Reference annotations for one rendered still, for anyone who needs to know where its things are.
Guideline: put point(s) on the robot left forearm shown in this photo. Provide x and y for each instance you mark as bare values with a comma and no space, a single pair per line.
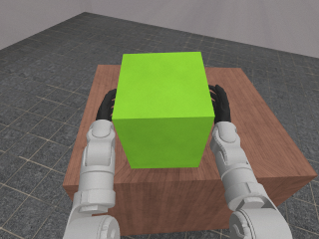
96,183

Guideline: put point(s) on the robot right forearm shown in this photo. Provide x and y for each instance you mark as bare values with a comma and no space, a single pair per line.
242,191

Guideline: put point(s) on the left robot hand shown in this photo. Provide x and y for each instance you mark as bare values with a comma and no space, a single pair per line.
105,110

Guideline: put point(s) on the right robot hand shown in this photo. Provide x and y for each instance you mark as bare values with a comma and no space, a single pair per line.
220,104

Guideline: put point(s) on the carton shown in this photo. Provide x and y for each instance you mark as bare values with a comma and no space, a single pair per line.
163,112

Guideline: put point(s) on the left robot upper arm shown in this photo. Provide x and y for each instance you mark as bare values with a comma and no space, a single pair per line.
93,227

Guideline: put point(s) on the right robot upper arm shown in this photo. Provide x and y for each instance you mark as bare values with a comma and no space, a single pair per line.
258,223

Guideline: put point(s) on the pedestal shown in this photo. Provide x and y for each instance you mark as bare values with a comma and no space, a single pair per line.
183,199

